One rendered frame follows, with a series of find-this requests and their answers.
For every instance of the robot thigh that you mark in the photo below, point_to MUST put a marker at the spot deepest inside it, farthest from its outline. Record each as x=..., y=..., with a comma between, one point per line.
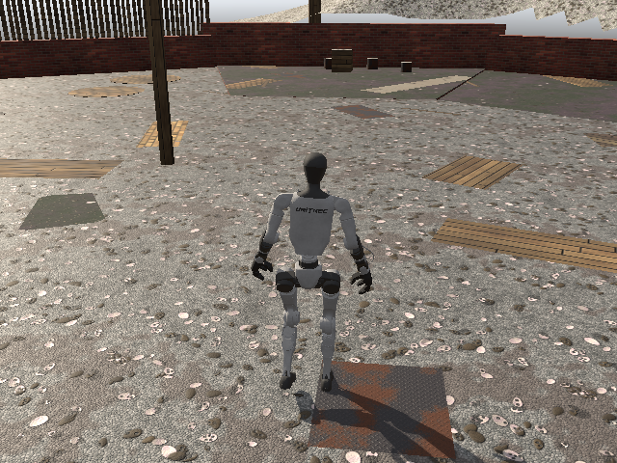
x=330, y=285
x=285, y=282

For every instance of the left robot upper arm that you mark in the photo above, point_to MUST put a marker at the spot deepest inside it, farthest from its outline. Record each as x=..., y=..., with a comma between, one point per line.
x=281, y=202

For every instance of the robot right forearm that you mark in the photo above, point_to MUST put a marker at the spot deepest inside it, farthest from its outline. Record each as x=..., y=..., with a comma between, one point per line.
x=359, y=258

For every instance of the left robot hand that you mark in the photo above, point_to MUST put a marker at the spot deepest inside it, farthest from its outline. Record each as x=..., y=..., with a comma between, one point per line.
x=265, y=266

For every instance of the robot right thigh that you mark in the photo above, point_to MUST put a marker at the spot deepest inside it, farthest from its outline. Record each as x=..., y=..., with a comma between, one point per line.
x=330, y=285

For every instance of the right robot upper arm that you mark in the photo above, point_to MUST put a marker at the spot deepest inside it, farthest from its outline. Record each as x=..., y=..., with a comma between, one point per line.
x=347, y=221

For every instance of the robot left thigh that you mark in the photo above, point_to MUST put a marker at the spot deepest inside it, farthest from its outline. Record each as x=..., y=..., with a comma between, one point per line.
x=285, y=282

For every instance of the robot left forearm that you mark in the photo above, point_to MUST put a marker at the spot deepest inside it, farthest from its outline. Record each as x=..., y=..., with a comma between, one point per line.
x=262, y=250

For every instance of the right robot hand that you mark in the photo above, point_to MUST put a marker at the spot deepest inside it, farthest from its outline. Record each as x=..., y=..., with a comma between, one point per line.
x=365, y=279

